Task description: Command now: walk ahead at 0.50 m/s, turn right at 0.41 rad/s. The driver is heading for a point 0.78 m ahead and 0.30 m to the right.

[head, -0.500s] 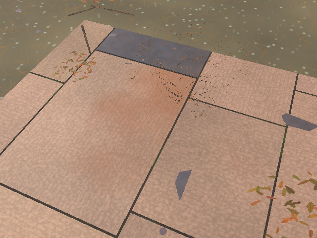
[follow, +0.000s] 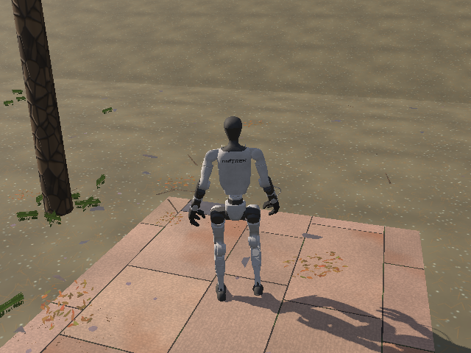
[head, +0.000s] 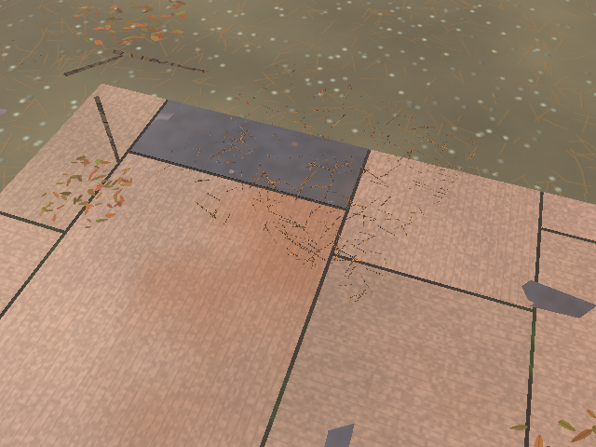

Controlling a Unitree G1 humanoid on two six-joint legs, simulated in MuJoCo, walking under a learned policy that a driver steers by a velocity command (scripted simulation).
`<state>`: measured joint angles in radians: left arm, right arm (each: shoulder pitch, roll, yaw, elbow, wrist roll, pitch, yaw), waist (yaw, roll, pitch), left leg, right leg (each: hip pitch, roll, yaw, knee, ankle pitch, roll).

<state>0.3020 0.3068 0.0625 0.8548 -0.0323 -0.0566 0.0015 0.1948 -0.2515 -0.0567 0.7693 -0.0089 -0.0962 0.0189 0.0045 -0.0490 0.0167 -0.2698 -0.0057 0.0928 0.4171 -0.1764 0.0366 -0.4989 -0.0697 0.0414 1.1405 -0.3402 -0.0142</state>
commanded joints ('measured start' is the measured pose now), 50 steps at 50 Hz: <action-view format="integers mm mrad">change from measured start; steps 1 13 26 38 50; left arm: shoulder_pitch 16 -303 -89 59 -7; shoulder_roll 36 14 102 138 71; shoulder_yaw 17 -1 42 57 29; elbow -74 -227 -233 -180 -229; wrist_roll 1 11 30 5 23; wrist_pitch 17 16 -10 10 13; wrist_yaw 0 -60 -26 15 14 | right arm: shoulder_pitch -12 116 21 -250 9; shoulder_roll -108 -207 -167 -141 -106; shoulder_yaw -33 -66 -40 -22 -18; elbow -28 56 -53 -146 -52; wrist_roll -4 23 1 19 -13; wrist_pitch -28 15 -21 -29 -23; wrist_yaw -4 -33 -25 7 6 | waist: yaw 10 -79 -25 59 1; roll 143 85 10 -52 145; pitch -16 82 -80 -15 -39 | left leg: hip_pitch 118 332 -355 -222 142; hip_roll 280 304 134 15 241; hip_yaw -210 75 -172 -173 -350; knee -276 -231 709 89 -130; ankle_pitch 132 317 -132 208 472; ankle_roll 161 108 -52 -79 162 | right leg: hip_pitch -159 -214 357 327 -118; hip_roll -79 -32 -111 -66 19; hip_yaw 62 -69 326 319 91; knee -3 -479 -898 -806 -3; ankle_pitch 96 295 382 221 -53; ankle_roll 11 -36 -287 -193 20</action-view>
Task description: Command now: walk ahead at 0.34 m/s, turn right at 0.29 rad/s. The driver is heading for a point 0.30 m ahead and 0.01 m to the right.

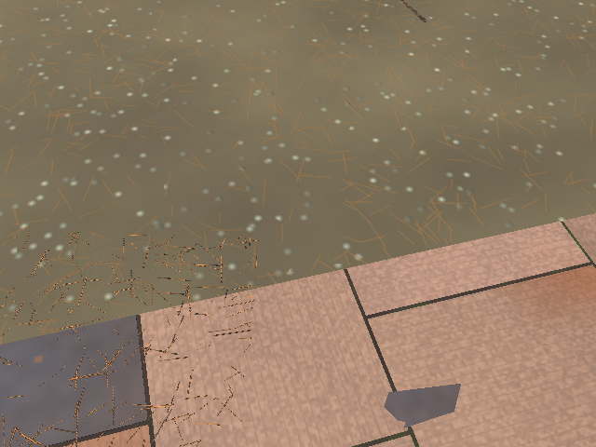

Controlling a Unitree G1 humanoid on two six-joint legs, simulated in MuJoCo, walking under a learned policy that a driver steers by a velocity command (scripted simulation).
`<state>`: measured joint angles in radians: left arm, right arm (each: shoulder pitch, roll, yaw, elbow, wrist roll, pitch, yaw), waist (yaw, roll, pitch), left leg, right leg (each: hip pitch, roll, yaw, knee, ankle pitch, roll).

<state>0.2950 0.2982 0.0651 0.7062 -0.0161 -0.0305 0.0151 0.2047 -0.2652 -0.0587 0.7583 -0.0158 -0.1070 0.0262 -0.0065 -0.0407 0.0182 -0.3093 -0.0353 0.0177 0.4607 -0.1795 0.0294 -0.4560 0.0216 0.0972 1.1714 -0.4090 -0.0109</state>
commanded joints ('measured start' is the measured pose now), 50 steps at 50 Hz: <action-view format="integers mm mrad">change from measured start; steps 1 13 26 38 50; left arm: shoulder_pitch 5 -111 -195 -162 -153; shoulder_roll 57 75 18 29 43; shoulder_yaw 21 21 -10 7 9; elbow -77 -93 -11 91 223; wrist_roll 9 31 36 22 17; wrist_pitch -9 -5 23 26 42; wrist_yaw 1 -14 -14 6 23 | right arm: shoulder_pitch -1 37 50 17 27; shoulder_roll -97 -143 -109 -97 -82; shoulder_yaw -16 -14 14 18 25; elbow -28 69 96 164 223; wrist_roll -2 39 -16 8 11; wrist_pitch -15 44 119 85 92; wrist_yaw -1 -24 -44 -51 -52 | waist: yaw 21 17 -24 -7 -3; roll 140 108 -32 60 42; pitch -54 -110 -66 -47 -21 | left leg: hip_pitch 173 152 158 53 75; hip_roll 264 192 133 98 82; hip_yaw -225 -78 -72 -48 -35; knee -169 -14 -33 -27 -51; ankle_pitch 604 411 29 28 63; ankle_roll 179 76 -52 -32 -25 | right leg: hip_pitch -141 266 101 291 317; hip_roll -68 -42 -103 -53 -54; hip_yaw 14 -61 36 -38 -45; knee -89 -780 -812 -678 -697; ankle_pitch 15 537 21 434 442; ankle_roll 26 -46 -50 -22 -6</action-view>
